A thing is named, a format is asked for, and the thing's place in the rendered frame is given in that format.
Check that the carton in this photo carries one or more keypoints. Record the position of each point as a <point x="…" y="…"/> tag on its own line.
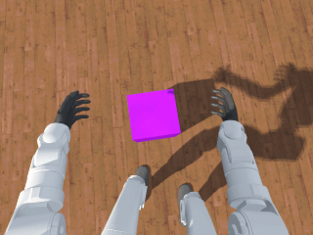
<point x="153" y="115"/>

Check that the right robot hand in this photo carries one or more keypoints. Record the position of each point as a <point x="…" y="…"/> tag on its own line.
<point x="228" y="108"/>

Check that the left robot foot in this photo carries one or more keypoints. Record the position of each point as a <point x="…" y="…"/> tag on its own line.
<point x="143" y="172"/>

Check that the robot right upper arm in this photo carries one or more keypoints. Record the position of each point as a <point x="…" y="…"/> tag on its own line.
<point x="243" y="222"/>

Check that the left robot hand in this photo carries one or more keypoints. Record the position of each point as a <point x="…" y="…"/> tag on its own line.
<point x="67" y="111"/>

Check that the right robot forearm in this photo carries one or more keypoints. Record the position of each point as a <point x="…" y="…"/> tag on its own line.
<point x="245" y="189"/>

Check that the robot left upper arm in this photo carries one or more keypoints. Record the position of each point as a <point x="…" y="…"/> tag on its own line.
<point x="46" y="223"/>

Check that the left robot forearm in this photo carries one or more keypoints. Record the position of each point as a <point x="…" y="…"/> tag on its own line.
<point x="43" y="191"/>

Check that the robot right thigh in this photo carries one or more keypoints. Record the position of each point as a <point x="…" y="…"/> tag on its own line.
<point x="195" y="214"/>

